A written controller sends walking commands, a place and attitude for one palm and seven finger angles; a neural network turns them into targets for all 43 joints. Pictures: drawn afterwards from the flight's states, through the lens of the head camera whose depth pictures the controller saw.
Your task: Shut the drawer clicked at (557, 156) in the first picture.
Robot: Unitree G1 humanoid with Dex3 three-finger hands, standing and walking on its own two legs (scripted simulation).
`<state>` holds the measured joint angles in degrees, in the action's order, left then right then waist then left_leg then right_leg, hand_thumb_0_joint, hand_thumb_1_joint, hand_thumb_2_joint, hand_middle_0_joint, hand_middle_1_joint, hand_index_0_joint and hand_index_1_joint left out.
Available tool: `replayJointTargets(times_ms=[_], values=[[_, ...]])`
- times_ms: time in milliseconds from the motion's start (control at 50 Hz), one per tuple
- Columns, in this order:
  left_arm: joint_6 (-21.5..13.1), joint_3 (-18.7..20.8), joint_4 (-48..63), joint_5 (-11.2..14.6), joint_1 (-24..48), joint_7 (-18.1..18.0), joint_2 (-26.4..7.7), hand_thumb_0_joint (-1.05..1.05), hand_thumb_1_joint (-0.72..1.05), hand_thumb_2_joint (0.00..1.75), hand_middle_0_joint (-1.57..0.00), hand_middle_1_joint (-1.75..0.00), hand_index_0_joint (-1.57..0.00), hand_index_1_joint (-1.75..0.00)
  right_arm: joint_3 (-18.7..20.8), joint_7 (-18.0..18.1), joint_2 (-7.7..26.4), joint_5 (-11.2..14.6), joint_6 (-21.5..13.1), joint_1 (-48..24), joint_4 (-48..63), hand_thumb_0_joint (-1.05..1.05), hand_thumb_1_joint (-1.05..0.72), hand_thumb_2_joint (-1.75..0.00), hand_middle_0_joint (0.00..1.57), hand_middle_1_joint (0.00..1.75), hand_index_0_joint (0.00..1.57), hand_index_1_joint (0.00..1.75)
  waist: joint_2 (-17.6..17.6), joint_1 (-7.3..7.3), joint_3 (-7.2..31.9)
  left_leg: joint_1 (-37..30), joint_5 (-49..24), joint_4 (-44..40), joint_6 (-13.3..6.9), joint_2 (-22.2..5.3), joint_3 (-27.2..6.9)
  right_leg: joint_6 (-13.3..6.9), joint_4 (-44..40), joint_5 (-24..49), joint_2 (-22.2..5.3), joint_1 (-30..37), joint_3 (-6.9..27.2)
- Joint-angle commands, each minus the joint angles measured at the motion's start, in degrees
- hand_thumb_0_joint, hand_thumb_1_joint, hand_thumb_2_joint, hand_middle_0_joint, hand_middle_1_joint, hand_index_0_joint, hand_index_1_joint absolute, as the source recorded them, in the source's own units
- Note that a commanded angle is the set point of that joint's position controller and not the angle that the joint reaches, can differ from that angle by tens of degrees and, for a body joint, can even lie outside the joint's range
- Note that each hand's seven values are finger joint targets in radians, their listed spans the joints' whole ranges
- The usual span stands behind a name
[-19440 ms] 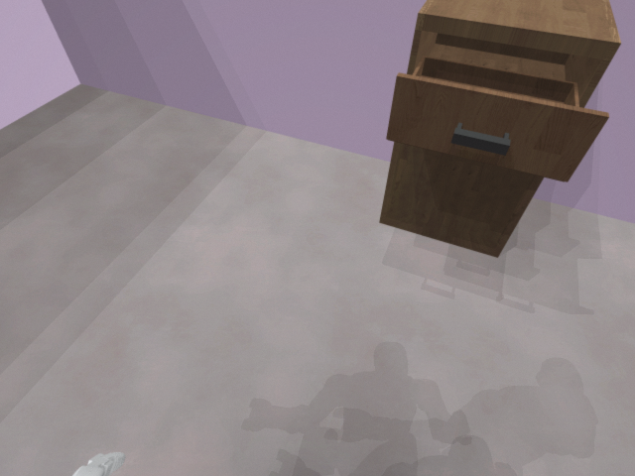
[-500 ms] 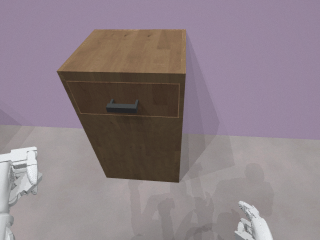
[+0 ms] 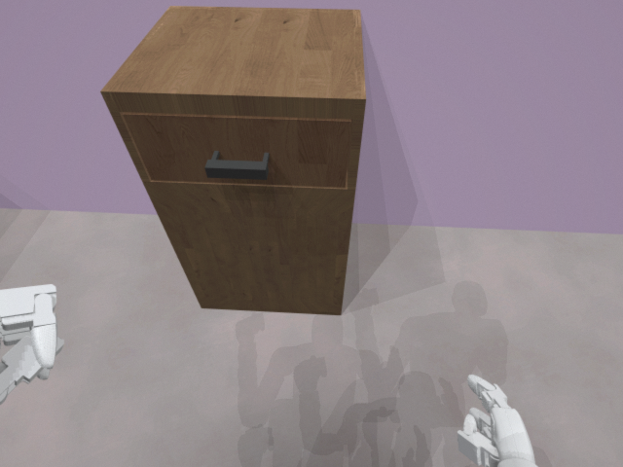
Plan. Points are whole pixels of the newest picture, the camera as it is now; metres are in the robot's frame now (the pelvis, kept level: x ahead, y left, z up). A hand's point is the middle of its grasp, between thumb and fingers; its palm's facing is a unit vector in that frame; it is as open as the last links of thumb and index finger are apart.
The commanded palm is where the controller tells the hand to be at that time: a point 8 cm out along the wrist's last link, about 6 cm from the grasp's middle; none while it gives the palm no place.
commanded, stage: step back with the hand held close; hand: left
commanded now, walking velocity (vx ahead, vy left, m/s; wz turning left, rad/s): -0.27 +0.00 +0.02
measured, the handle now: (239, 162) +0.69 +0.21 -0.05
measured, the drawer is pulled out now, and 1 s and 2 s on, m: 0.00 0.00 0.00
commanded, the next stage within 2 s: stop stepping back and stand still in 1.02 s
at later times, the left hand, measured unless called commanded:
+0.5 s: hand (28, 409) +0.14 +0.24 +0.16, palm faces +0.36 -0.78 -0.51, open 3.3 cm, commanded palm +0.07 +0.28 +0.18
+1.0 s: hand out of the picture +0.07 +0.22 +0.18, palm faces +0.27 -0.87 -0.40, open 3.3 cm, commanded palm +0.00 +0.28 +0.18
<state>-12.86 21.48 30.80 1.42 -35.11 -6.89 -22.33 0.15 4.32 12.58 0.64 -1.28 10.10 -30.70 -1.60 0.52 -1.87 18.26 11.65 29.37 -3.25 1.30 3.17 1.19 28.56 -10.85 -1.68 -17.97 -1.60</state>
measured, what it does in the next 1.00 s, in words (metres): walks backwards: right foot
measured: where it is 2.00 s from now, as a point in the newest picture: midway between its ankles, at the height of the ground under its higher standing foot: outside the picture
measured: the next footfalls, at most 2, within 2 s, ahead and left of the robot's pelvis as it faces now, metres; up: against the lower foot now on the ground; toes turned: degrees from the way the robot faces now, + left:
right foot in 0.88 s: -0.18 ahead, -0.16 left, +0.00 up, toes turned -1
left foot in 1.58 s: -0.13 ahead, +0.13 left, +0.00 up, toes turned -1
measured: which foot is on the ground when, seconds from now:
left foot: down 0.00-1.00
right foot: down 0.00-0.62, up 0.64-0.86, down 0.88-1.00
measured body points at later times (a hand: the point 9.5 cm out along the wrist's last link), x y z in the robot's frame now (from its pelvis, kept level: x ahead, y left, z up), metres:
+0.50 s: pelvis -0.05 -0.01 -0.01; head -0.02 +0.01 +0.44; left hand +0.11 +0.28 +0.19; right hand +0.13 -0.25 -0.09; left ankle +0.04 +0.09 -0.73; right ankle +0.03 -0.13 -0.73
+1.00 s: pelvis -0.14 +0.00 -0.01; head -0.12 +0.03 +0.44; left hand +0.05 +0.26 +0.20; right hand +0.04 -0.22 -0.08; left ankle +0.04 +0.09 -0.73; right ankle -0.22 -0.16 -0.73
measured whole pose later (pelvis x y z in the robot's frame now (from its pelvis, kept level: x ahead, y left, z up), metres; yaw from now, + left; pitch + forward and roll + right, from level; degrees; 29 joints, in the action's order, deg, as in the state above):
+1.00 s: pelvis -0.14 +0.00 -0.01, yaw -2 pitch +1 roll -4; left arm -18.7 20.6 35.1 2.9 -30.3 -5.5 -24.4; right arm -1.0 3.5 9.0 -1.5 -6.7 8.2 -36.9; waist -0.4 0.0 -1.0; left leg 30.1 -3.3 25.2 -1.6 -4.4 3.3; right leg 2.6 28.7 -22.3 1.9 -7.8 1.3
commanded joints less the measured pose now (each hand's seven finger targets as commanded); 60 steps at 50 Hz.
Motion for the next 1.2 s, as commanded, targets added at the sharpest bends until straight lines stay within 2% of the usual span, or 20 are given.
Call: replayJointTargets(times_ms=[0,160,300,380,440,500,560,600,620,660,760,840,880,940,1020,1060,1100,1120,1140,1180], values=[[-4.0,6.5,11.8,-0.2,1.0,-1.5,-8.4,0.0,0.9,0.9,-1.4,-1.6,-1.4,-1.6,3.4,0.8,8.0,-0.3,-4.0,-4.4,8.8,0.0,-0.9,-0.9,0.2,0.3,0.2,0.3,-0.1,-0.78,4.4,16.1,18.6,-10.9,-2.4,-6.9,-9.3,-0.7,-1.1,0.0,-0.1,13.5,6.2],[-5.9,6.6,13.5,0.0,1.0,-2.6,-8.8,0.0,0.9,0.9,-1.4,-1.6,-1.4,-1.6,3.4,1.0,7.8,-0.8,-5.4,-3.4,7.4,0.0,-0.9,-0.9,0.2,0.3,0.2,0.3,-0.3,-1.43,4.7,9.4,17.0,-7.5,-1.0,-5.6,-9.1,-1.5,-7.1,-10.4,-1.3,4.6,6.6],[-7.2,9.9,12.9,-1.9,0.1,-2.2,-10.1,0.0,0.9,0.9,-1.4,-1.6,-1.4,-1.6,4.1,1.1,8.3,-0.6,-6.5,-5.1,8.2,0.0,-0.9,-0.9,0.2,0.3,0.2,0.3,-7.2,-0.14,6.7,29.1,24.3,-15.7,-5.1,-11.8,-15.0,0.3,12.0,7.8,4.8,23.9,5.1],[-7.5,9.6,14.7,-0.9,-0.4,-1.3,-9.8,0.0,0.9,0.9,-1.4,-1.6,-1.4,-1.6,4.5,0.4,7.8,-0.5,-6.6,-3.2,7.3,0.0,-0.9,-0.9,0.2,0.3,0.2,0.3,1.2,-1.1,9.3,20.4,16.0,-5.0,-2.5,-6.2,-9.5,-1.7,4.5,14.8,0.1,15.9,12.0],[-7.5,9.1,15.4,0.3,0.6,-1.8,-11.1,0.0,0.9,0.9,-1.4,-1.6,-1.4,-1.6,4.9,-0.3,6.9,-0.7,-5.8,-1.9,5.8,0.0,-0.9,-0.9,0.2,0.3,0.2,0.3,7.1,-2.06,9.3,7.5,12.6,7.1,1.1,-1.3,-5.5,-5.9,-8.4,2.0,-8.1,0.1,19.7],[-7.1,8.8,14.7,0.8,0.6,-2.7,-11.3,0.0,0.9,0.9,-1.4,-1.6,-1.4,-1.6,4.5,-0.3,5.7,-0.8,-4.4,-2.3,4.5,0.0,-0.9,-0.9,0.2,0.3,0.2,0.3,9.0,-2.51,9.3,-2.4,7.2,10.7,2.1,-0.5,-4.7,-6.9,-11.3,-1.4,-10.1,-9.5,15.7],[-7.9,9.2,15.4,0.4,-0.3,-3.1,-11.4,0.0,0.9,0.9,-1.4,-1.6,-1.4,-1.6,4.4,0.6,6.8,-0.8,-4.4,-3.7,5.4,0.0,-0.9,-0.9,0.2,0.3,0.2,0.3,-1.1,-2.59,6.9,1.4,12.6,-3.1,-0.7,-6.3,-11.5,-2.8,-3.5,-7.9,-1.8,-8.9,8.5],[-8.8,10.7,16.3,-1.1,0.3,-2.5,-10.6,0.0,0.9,0.9,-1.4,-1.6,-1.4,-1.6,4.4,1.0,8.8,-1.2,-6.3,-5.5,6.9,0.0,-0.9,-0.9,0.2,0.3,0.2,0.3,-17.6,-1.64,7.5,26.1,36.1,-24.5,-6.7,-19.6,-26.8,0.4,22.5,-7.2,8.7,13.1,2.7],[-8.7,11.2,17.5,-1.3,1.4,-2.3,-11.3,0.0,0.9,0.9,-1.4,-1.6,-1.4,-1.6,4.7,1.1,7.8,-1.4,-7.1,-4.8,6.4,0.0,-0.9,-0.9,0.2,0.3,0.2,0.3,-15.8,-1.55,8.5,28.3,35.0,-26.6,-8.1,-22.5,-28.5,0.4,33.0,-9.9,9.3,14.4,4.4],[-8.2,11.3,16.0,-0.6,1.0,-2.3,-11.3,0.0,0.9,0.9,-1.4,-1.6,-1.4,-1.6,5.2,0.3,7.2,-1.5,-8.0,-4.9,5.4,0.0,-0.9,-0.9,0.2,0.3,0.2,0.3,-8.1,-0.7,8.7,20.6,24.9,-20.1,-8.0,-21.4,-23.6,-0.2,34.7,-14.6,8.0,7.9,6.4],[-7.9,5.1,16.1,2.1,-0.2,-1.6,-7.6,0.0,0.9,0.9,-1.4,-1.6,-1.4,-1.6,3.9,-1.3,5.4,-2.3,-9.5,-1.9,1.5,0.0,-0.9,-0.9,0.2,0.3,0.2,0.3,-11.8,-0.56,11.3,-1.9,11.1,-19.1,-0.4,-15.5,-14.0,-2.6,3.3,-22.0,5.8,2.9,-0.1],[-9.6,6.8,16.5,1.3,6.9,-1.1,-12.4,0.0,0.9,0.9,-1.4,-1.6,-1.4,-1.6,3.2,-0.7,4.6,-3.3,-7.6,-1.2,-0.7,0.0,-0.9,-0.9,0.2,0.3,0.2,0.3,0.7,-1.61,12.1,-16.1,-7.0,1.0,4.5,-8.6,-4.3,-7.0,-15.4,-0.6,-7.2,-8.3,12.3],[-9.8,5.6,16.8,1.3,12.0,-0.8,-12.1,0.0,0.9,0.9,-1.4,-1.6,-1.4,-1.6,2.7,0.5,4.8,-2.7,-8.8,-3.7,0.5,0.0,-0.9,-0.9,0.2,0.3,0.2,0.3,3.3,-1.58,12.0,-18.2,-2.6,0.1,5.0,-6.0,-0.9,-3.9,-11.7,-0.8,-5.2,-11.1,5.1],[-8.5,8.7,16.3,2.7,3.8,0.0,-13.4,0.0,0.9,0.9,-1.4,-1.6,-1.4,-1.6,3.0,0.8,5.5,-1.6,-8.4,-5.9,3.1,0.0,-0.9,-0.9,0.2,0.3,0.2,0.3,-1.9,-1.28,9.9,-18.6,-3.6,-5.2,4.0,-6.9,-4.5,-2.4,-7.6,-9.0,1.2,-12.5,0.5],[-9.5,12.3,13.8,5.1,-4.1,0.8,-13.4,0.0,0.9,0.9,-1.4,-1.6,-1.4,-1.6,3.3,0.2,6.2,-2.3,-6.8,-6.4,5.4,0.0,-0.9,-0.9,0.2,0.3,0.2,0.3,-12.2,-0.58,8.4,0.3,19.9,-20.7,5.3,-12.0,-11.9,-4.4,-1.5,-22.1,6.8,1.9,-1.6],[-9.6,13.1,13.8,5.4,-6.2,0.9,-14.0,0.0,0.9,0.9,-1.4,-1.6,-1.4,-1.6,3.4,-0.2,5.4,-1.9,-6.5,-5.3,5.6,0.0,-0.9,-0.9,0.2,0.3,0.2,0.3,-6.4,-0.19,10.1,-0.9,11.7,-11.8,5.4,-8.3,-6.6,-5.4,-6.5,-19.7,3.6,1.7,0.9],[-9.7,13.0,15.1,5.5,-5.3,0.0,-15.7,0.0,0.9,0.9,-1.4,-1.6,-1.4,-1.6,3.3,-0.3,4.8,-1.1,-6.8,-3.5,4.8,0.0,-0.9,-0.9,0.2,0.3,0.2,0.3,9.8,-1.0,9.8,-14.3,3.4,15.2,6.6,-0.4,-1.6,-9.6,-20.5,-23.3,-11.3,-20.8,14.1],[-8.4,11.3,14.1,4.7,-4.1,-0.3,-13.7,0.0,0.9,0.9,-1.4,-1.6,-1.4,-1.6,3.6,-0.1,4.5,-1.5,-6.7,-2.7,3.4,0.0,-0.9,-0.9,0.2,0.3,0.2,0.3,12.6,-0.96,6.3,-11.5,5.3,23.3,6.5,-0.2,-2.5,-11.6,-20.5,-23.1,-15.1,-23.3,14.9],[-7.4,9.7,14.5,4.0,-1.3,-0.4,-11.9,0.0,0.9,0.9,-1.4,-1.6,-1.4,-1.6,3.5,-0.2,4.9,-2.1,-6.9,-2.3,2.9,0.0,-0.9,-0.9,0.2,0.3,0.2,0.3,11.7,-1.6,4.8,-10.0,6.2,24.5,5.8,-1.1,-4.0,-11.6,-17.9,-19.7,-14.2,-23.1,14.0],[-5.3,5.6,12.7,2.0,3.5,-0.8,-9.4,0.0,0.9,0.9,-1.4,-1.6,-1.4,-1.6,2.0,0.9,5.5,-1.3,-7.6,-2.5,2.8,0.0,-0.9,-0.9,0.2,0.3,0.2,0.3,1.9,-3.41,-1.6,-6.9,2.9,-0.8,3.8,-4.2,-6.0,-3.6,-4.9,-10.1,-4.7,-15.0,3.1]])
